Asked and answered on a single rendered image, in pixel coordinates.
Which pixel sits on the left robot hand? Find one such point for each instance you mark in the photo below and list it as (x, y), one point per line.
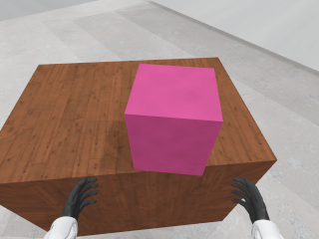
(75, 201)

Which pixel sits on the right robot forearm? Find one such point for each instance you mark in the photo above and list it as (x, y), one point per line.
(265, 229)

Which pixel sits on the carton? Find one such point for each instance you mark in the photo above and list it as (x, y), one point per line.
(173, 117)

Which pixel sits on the left robot forearm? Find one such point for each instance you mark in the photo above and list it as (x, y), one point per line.
(65, 227)

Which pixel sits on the right robot hand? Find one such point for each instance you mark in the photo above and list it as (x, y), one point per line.
(253, 203)

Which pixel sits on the pedestal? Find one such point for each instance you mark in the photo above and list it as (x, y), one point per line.
(69, 123)

